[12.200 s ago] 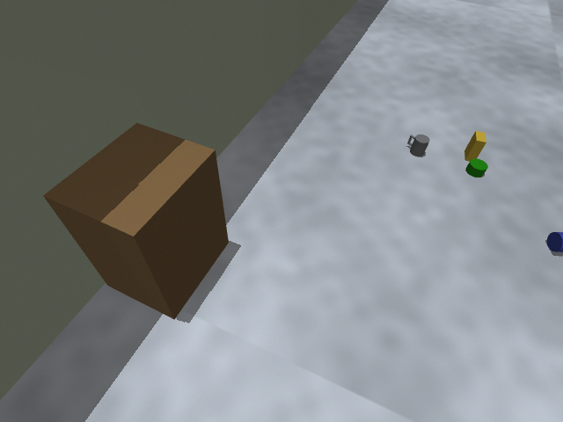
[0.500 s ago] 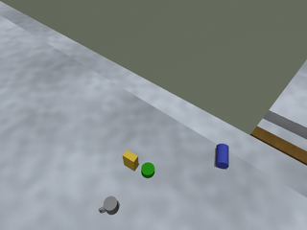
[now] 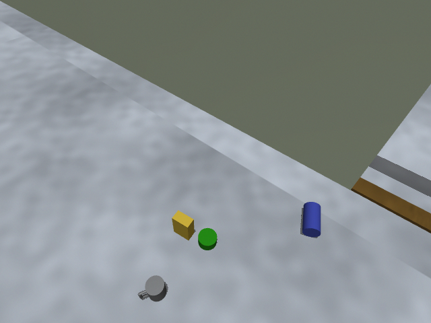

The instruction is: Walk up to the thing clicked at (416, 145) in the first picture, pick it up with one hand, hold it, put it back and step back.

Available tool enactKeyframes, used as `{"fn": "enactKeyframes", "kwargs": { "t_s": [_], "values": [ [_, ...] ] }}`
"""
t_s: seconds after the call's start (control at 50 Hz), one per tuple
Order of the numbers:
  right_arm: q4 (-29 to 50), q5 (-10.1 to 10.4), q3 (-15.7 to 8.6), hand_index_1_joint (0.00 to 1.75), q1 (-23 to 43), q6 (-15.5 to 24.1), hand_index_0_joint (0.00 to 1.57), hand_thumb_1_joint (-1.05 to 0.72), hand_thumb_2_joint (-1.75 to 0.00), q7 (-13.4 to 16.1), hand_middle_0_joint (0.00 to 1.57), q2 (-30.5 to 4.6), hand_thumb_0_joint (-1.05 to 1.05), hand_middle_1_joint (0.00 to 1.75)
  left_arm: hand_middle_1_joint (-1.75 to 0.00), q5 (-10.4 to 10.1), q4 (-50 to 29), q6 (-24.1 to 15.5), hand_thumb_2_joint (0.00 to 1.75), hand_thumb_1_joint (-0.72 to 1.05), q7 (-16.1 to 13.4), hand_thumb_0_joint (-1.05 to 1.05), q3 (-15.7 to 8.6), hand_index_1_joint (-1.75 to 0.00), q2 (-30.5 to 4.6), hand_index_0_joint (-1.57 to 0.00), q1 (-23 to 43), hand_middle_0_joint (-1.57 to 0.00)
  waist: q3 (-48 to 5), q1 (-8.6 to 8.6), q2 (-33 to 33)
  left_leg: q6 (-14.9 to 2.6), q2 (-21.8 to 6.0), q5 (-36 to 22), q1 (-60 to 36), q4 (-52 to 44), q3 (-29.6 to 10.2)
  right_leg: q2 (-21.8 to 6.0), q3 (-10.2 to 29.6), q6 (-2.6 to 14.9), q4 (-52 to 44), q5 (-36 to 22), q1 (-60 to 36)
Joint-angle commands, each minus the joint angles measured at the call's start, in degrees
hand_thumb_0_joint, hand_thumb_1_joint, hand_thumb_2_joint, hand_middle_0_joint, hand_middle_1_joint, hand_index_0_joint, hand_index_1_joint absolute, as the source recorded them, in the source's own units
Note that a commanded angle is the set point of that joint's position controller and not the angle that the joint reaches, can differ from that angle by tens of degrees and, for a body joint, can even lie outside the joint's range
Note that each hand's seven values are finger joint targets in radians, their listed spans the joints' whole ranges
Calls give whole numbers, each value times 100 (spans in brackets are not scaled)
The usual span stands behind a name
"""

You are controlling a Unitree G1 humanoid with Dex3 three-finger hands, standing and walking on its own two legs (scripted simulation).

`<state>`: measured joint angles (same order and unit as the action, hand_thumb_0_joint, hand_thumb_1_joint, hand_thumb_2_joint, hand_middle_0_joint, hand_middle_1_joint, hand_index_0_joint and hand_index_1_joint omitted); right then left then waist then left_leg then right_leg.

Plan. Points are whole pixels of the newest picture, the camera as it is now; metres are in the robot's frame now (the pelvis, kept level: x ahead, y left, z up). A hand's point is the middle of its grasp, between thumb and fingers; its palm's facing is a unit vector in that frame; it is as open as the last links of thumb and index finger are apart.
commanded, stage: rise first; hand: left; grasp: from above
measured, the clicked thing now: (152, 290) +0.38 +0.23 -0.74
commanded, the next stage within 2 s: none
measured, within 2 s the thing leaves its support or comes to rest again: neither
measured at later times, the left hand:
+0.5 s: hand out of the picture +0.14 +0.26 -0.20, palm faces -0.07 -0.92 -0.39, open 12.6 cm
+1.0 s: hand out of the picture +0.12 +0.26 -0.27, palm faces -0.22 -0.84 -0.50, open 14.1 cm
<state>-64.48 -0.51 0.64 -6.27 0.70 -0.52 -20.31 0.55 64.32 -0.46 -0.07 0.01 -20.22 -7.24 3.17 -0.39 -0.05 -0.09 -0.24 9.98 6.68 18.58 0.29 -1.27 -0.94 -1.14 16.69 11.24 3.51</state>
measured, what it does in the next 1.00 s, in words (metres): lowers itself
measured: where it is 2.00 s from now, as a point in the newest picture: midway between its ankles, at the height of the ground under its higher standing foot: outside the picture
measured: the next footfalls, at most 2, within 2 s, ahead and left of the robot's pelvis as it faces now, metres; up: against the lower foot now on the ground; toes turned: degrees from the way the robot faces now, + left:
none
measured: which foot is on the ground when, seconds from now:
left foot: down 0.00-1.00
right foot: down 0.00-1.00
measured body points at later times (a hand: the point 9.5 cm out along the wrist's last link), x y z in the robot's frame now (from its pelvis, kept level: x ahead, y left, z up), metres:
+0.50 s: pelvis -0.02 +0.00 -0.05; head +0.06 +0.01 +0.40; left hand +0.14 +0.30 -0.17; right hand +0.09 -0.26 -0.16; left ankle +0.00 +0.12 -0.75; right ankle -0.02 -0.13 -0.75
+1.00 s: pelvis -0.03 +0.00 -0.14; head +0.10 +0.02 +0.30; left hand +0.13 +0.31 -0.24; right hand +0.17 -0.24 -0.22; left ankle +0.00 +0.12 -0.75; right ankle -0.02 -0.13 -0.75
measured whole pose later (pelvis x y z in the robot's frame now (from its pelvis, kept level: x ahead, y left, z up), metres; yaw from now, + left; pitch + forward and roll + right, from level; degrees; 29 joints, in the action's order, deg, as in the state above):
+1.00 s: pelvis -0.03 +0.00 -0.14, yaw -1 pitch +23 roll -3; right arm -30.3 0.2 -1.3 -8.3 8.3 -0.3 -13.9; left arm 16.5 22.6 10.4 -0.3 -7.5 -19.5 -15.2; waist -8.2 0.7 -0.6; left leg -0.2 -1.8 33.1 66.0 76.4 -1.7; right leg 0.0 -1.7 -1.0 74.1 34.7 62.0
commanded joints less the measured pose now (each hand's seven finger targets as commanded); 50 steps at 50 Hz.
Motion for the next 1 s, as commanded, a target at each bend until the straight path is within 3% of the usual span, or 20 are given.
{"fn": "enactKeyframes", "kwargs": {
  "t_s": [0.0, 0.04, 0.06, 0.08, 0.1, 0.12, 0.14, 0.16, 0.18, 0.22, 0.26, 0.38, 0.46, 0.5, 0.54, 0.66, 0.7, 0.82, 0.9, 0.98],
  "values": [
    [338, 9, -256, 30, 161, 117, 20, -90, -90, 113, 20, -1208, 0, 30, -30, 13, -324, -131, 90, 90, -54, 0, -207, -30, -1187, -20, 125, -20, -439, 31, -24, -127, -726, -1127, -170, -237, -582, -690, 440, 193, -218, -932, 87],
    [343, 3, -259, 30, 195, 112, 20, -95, -93, 112, 20, -1215, 0, 30, -38, 8, -305, -119, 95, 82, -52, 0, -210, -38, -1179, -17, 117, -18, -358, 29, -45, -120, -722, -989, -126, -263, -596, -684, 436, 196, -203, -772, 125],
    [1970, 417, 0, 30, 131, 403, 20, -97, -92, 237, 20, -283, 0, 30, -46, -322, -2315, -696, 101, 74, -158, 0, -205, -46, -261, -14, 2128, -18, 81, 719, -99, -42, 0, 54, 533, 77, 155, 138, -2, 163, 231, -306, 1585],
    [1633, 395, -42, 30, -176, 393, 20, -93, -91, 289, 20, -449, 0, 30, -54, -299, -1987, -665, 97, 66, -192, 0, -315, -54, -531, -14, 2866, -18, -206, 590, -19, -39, 49, 195, 501, 230, 135, 125, -62, 169, 325, -179, 1375],
    [1659, 437, -146, 30, -429, 317, 20, -92, -91, 338, 20, -617, 0, 30, -62, -217, -1045, -447, 94, 58, -195, 0, -541, -62, -879, -15, 1881, -17, -82, 437, 97, -46, 7, 295, 701, 290, 126, 185, -135, 207, 401, 53, 1348],
    [1747, 399, -233, 30, -533, 275, 20, -91, -90, 351, 20, -630, 0, 30, -70, -87, -622, -323, 94, 50, -133, 0, -694, -70, -1086, -14, 1582, -15, -373, 361, 120, -60, 64, 228, 869, 555, 134, 161, -111, 236, 579, 73, 1497],
    [1903, 378, -266, 30, -561, 274, 20, -92, -91, 361, 20, -598, 0, 30, -78, 25, -611, -280, 96, 42, -63, 0, -828, -78, -1322, -11, 1826, -11, -574, 304, 261, -83, 65, 104, 1005, 795, 119, 157, -105, 224, 786, -28, 1587],
    [2050, 277, -377, 30, -593, 309, 20, -93, -91, 363, 20, -612, 0, 30, -86, 180, -540, -307, 94, 34, -4, 0, -984, -86, -1415, -11, 1761, -9, -1023, 213, 337, -85, 57, -18, 1060, 1052, 103, 147, -88, 210, 1047, -174, 1579],
    [2103, 208, -442, 30, -786, 329, 20, -95, -91, 333, 20, -563, 0, 30, -94, 329, -349, -236, 96, 26, 44, 0, -1053, -94, -1311, -9, 1188, -7, -1320, 144, 146, -61, 92, -202, 1223, 1273, 101, 121, -61, 225, 1306, -378, 1612],
    [2497, 170, -527, 30, -790, 343, 20, -96, -92, 258, 20, -533, 0, 30, -106, 514, -721, -118, 100, 10, 108, 0, -1206, -103, -1266, -5, 618, -2, -1851, -156, -466, 30, 121, -427, 1253, 1499, 102, 137, -62, 301, 1630, -415, 1596],
    [2705, 191, -545, 30, -778, 359, 20, -94, -91, 240, 20, -443, 0, 30, -108, 583, -923, 113, 101, -6, 77, 0, -1054, -105, -893, -4, 427, -2, -1711, -114, -346, 58, 63, -518, 1466, 1521, 69, 218, -98, 295, 1705, -412, 1722],
    [3322, 202, -516, 30, -612, 421, 20, -92, -91, 195, 20, -334, 0, 30, -107, 847, -1732, 685, 100, -51, -69, 0, -1119, -107, -949, -7, 544, -7, -1644, 48, -41, -5, 22, -73, 2172, 2155, 9, 248, -138, 252, 2230, 79, 2443],
    [3521, 155, -551, 30, -711, 602, 20, -89, -90, 189, 20, -264, 0, 30, -107, 934, -2430, 653, 100, -57, -100, 0, -1212, -108, -901, -6, 501, -7, -1803, 121, -156, -15, -34, 250, 2692, 2763, -32, 257, -114, 247, 2873, 402, 3176],
    [3623, 140, -572, 30, -698, 681, 20, -89, -90, 212, 20, -229, 0, 30, -108, 1020, -2968, 603, 100, -56, -112, 0, -1315, -109, -1052, -6, 389, -7, -2085, 70, -341, -21, -29, 240, 2783, 3015, -32, 228, -77, 252, 3133, 387, 3346],
    [3680, 120, -583, 30, -701, 734, 20, -89, -90, 225, 20, -216, 0, 30, -109, 1044, -3094, 631, 99, -55, -84, 0, -1226, -109, -878, -7, 77, -7, -2114, 175, -259, -15, -60, 205, 2895, 3200, -78, 246, -105, 239, 3364, 391, 3572],
    [3851, 90, -605, 30, -625, 831, 20, -90, -90, 254, 20, -212, 0, 30, -109, 1207, -3960, 814, 98, -55, -38, 0, -1151, -109, -818, -6, -514, -6, -2358, 219, -450, -19, -121, 44, 3160, 3660, -167, 244, -126, 248, 3836, 373, 4105],
    [3877, 80, -604, 30, -608, 868, 20, -90, -90, 247, 20, -220, 0, 30, -110, 1315, -4108, 856, 97, -56, -78, 0, -1241, -109, -937, -7, -563, -6, -2445, 204, -451, -22, -116, 80, 3331, 3835, -193, 242, -131, 249, 4005, 402, 4246],
    [4002, 73, -583, 30, -527, 962, 20, -90, -90, 178, 20, -195, 0, 30, -110, 1485, -4608, 936, 95, -55, -110, 0, -1173, -109, -839, -7, -974, -6, -2799, 160, -510, -32, -120, -328, 3699, 4447, -254, 244, -166, 263, 4641, 240, 4823],
    [4110, 87, -599, 30, -427, 992, 20, -89, -90, 118, 20, -200, 0, 30, -109, 1587, -4850, 969, 95, -54, -100, 0, -1174, -108, -837, -6, -1319, -6, -2949, 109, -409, -49, -83, -191, 4075, 4771, -245, 251, -166, 262, 4952, 292, 5046],
    [4083, 114, -616, 30, -312, 1040, 20, -88, -90, 75, 20, -258, 0, 30, -109, 1911, -4734, 828, 96, -55, -129, 0, -1161, -109, -1064, -6, -531, -5, -2738, 263, -386, -73, -74, 504, 4738, 5163, -303, 240, -125, 259, 5328, 760, 5750]
  ]
}}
